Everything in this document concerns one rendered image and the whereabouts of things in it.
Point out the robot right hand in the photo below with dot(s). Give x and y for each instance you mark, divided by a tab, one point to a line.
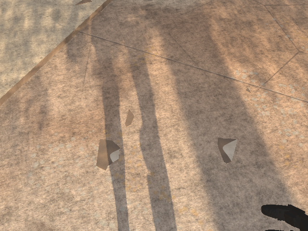
290	214

